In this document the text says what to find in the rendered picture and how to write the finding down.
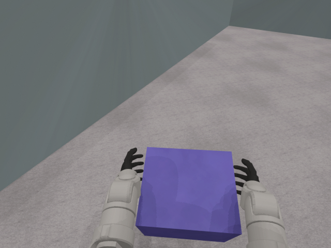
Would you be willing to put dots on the right robot forearm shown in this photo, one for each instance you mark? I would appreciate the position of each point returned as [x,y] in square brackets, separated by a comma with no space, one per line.
[264,221]

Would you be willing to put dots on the left robot forearm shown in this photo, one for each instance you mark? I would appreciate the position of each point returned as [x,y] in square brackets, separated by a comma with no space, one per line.
[115,229]

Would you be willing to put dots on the carton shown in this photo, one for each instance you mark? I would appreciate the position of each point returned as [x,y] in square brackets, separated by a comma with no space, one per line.
[188,194]

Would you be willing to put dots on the left robot hand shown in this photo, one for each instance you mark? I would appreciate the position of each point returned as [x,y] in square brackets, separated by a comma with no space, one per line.
[127,164]

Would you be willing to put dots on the right robot hand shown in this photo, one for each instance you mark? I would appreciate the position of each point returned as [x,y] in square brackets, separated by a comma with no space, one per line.
[250,171]

